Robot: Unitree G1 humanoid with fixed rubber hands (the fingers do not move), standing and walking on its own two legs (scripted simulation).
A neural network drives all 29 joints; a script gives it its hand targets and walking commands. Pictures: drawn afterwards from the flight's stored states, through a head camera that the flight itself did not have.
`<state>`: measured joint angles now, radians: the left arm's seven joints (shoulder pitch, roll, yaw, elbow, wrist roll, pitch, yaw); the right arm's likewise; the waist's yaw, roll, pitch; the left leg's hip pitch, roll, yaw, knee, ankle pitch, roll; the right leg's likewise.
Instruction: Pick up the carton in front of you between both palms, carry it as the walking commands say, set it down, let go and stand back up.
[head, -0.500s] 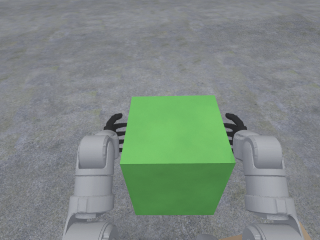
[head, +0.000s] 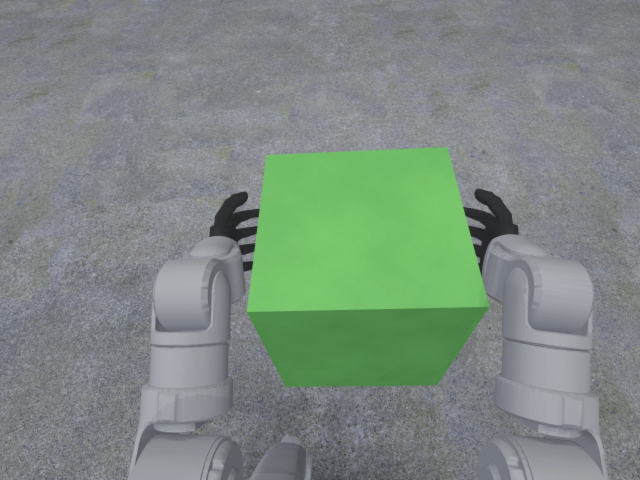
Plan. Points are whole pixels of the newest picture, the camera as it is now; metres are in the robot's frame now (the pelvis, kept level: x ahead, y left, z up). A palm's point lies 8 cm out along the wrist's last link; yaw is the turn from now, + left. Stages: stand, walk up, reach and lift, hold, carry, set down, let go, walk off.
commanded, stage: carry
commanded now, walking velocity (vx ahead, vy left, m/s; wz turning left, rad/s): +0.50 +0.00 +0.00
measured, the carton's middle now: (358, 279) +0.37 +0.02 +0.02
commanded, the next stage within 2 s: none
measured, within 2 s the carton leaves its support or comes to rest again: neither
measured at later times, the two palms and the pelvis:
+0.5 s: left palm (301, 82) +0.71 +0.14 +0.07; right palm (482, 103) +0.69 -0.16 +0.07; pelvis +0.34 +0.02 -0.04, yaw -1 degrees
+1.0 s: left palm (304, 16) +0.96 +0.17 +0.06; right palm (449, 21) +0.96 -0.13 +0.06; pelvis +0.68 +0.02 -0.04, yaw -1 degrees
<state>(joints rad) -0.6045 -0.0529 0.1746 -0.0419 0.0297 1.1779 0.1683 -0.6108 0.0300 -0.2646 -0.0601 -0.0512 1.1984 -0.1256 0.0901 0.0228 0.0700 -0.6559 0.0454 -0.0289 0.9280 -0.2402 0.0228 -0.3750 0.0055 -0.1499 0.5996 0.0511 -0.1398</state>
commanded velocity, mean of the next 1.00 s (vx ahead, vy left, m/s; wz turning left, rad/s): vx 0.50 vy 0.00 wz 0.00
